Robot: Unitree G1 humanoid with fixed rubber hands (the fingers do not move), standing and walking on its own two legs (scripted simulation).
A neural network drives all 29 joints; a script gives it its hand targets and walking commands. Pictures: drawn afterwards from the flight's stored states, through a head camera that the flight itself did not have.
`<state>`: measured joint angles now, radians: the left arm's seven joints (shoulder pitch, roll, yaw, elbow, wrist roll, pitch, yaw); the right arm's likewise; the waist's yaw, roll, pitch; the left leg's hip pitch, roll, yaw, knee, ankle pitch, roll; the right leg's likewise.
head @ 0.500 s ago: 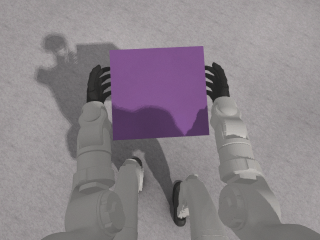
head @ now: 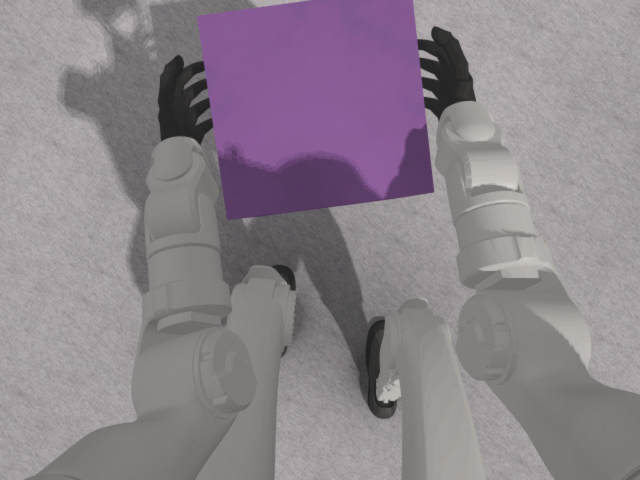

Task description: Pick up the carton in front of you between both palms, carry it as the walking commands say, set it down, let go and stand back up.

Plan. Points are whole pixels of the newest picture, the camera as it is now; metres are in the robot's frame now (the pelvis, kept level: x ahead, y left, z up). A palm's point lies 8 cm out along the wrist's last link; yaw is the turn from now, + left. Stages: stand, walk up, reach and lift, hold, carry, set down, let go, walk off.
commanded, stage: set down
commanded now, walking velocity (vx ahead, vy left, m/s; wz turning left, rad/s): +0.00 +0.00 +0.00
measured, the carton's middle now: (318, 131) +0.48 +0.09 -0.18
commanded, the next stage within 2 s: none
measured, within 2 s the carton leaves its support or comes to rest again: rests again in 1.74 s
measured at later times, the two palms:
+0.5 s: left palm (209, 145) +0.46 +0.25 -0.24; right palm (409, 111) +0.55 -0.04 -0.25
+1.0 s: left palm (211, 141) +0.47 +0.26 -0.28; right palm (399, 120) +0.56 -0.03 -0.32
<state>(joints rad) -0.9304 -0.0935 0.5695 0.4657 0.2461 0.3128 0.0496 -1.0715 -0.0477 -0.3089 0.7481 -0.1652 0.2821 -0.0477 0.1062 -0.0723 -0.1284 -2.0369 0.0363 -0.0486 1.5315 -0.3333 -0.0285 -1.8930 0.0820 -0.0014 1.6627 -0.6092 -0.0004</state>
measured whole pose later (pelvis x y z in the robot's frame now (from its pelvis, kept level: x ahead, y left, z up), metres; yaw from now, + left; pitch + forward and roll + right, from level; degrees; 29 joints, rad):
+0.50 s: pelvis -0.02 -0.01 -0.10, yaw +2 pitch +47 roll +1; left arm -1.26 0.01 0.60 0.65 0.17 0.30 0.12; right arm -1.46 -0.26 -0.12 1.01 -0.09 0.28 -0.06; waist 0.17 -0.05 0.13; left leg -2.31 0.03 -0.04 1.82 -0.34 -0.05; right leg -2.18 0.09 0.01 2.01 -0.66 0.00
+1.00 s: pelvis -0.02 -0.02 -0.13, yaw +2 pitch +47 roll +4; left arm -1.37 0.12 0.62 0.89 0.10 0.24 0.01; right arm -1.54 -0.30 -0.01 1.11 -0.06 0.26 -0.09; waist 0.23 -0.01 0.20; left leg -2.38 0.02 -0.06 1.95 -0.39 -0.09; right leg -2.26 0.12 0.01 2.15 -0.70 -0.03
